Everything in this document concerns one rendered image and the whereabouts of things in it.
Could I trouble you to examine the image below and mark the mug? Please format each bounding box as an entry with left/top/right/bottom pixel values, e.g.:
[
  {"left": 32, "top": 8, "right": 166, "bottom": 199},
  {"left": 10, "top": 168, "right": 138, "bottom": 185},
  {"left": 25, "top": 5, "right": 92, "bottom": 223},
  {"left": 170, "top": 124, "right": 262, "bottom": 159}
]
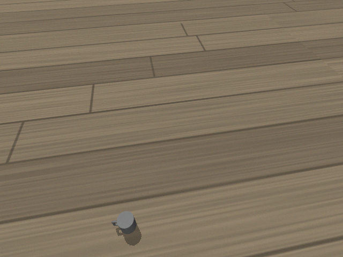
[{"left": 112, "top": 211, "right": 137, "bottom": 234}]

